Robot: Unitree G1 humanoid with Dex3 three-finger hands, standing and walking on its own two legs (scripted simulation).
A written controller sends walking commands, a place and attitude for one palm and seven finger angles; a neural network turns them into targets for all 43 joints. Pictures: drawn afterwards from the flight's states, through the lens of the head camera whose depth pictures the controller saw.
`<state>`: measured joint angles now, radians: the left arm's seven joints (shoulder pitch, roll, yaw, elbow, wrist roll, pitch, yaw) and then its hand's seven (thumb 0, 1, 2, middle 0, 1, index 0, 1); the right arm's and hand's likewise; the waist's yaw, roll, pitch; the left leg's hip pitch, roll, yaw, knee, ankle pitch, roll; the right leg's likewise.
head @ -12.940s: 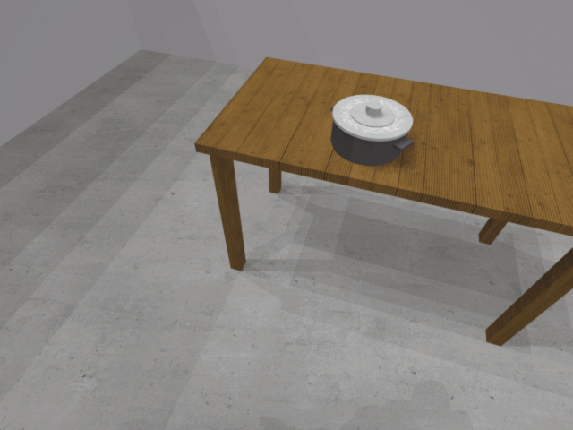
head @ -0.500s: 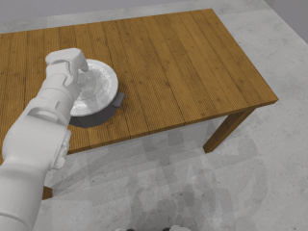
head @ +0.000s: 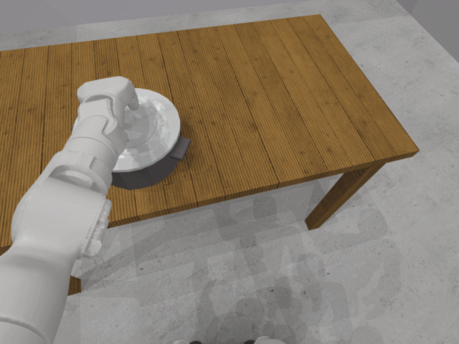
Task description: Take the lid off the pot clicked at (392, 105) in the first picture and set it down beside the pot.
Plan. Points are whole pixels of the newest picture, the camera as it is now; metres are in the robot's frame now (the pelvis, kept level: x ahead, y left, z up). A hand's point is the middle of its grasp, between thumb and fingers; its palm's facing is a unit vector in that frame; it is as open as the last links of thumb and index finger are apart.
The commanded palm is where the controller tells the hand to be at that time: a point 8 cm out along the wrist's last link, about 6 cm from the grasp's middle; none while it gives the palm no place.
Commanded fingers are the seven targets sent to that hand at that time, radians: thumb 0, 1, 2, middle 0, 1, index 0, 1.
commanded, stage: close the fingers and squeeze the knob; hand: left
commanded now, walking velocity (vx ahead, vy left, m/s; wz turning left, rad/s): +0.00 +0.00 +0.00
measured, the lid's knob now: (124, 118) +0.54 +0.15 +0.02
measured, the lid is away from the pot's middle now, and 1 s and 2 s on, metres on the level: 0.00 0.01 0.00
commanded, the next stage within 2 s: lift the lid straight up in 1.68 s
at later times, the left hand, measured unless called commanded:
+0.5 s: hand (122, 119) +0.52 +0.14 +0.04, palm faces -0.39 -0.11 -0.92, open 8.2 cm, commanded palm +0.53 +0.14 +0.09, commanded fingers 0.00 0.28 0.82 -0.64 -1.08 -0.64 -1.08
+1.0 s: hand (120, 121) +0.52 +0.15 +0.04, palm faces -0.38 -0.12 -0.92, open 6.9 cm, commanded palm +0.53 +0.15 +0.09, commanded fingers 0.00 0.70 0.33 -0.89 -1.03 -0.89 -1.03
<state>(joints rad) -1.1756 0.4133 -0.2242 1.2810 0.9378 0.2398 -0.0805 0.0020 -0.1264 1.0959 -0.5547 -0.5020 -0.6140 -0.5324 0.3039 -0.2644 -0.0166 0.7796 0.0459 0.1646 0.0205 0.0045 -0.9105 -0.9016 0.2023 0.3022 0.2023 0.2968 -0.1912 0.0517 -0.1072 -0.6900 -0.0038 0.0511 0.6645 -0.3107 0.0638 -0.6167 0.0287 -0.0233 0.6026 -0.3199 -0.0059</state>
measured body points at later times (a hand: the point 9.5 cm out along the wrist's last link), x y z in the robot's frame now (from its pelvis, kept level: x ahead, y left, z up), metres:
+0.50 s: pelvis +0.00 +0.00 +0.00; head +0.12 +0.00 +0.44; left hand +0.54 +0.15 +0.09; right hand -0.03 -0.27 -0.13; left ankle -0.01 +0.08 -0.72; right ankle -0.03 -0.12 -0.72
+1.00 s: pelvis +0.00 +0.00 +0.00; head +0.11 +0.00 +0.44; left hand +0.53 +0.15 +0.10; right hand -0.02 -0.27 -0.13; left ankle -0.01 +0.08 -0.72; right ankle -0.03 -0.12 -0.72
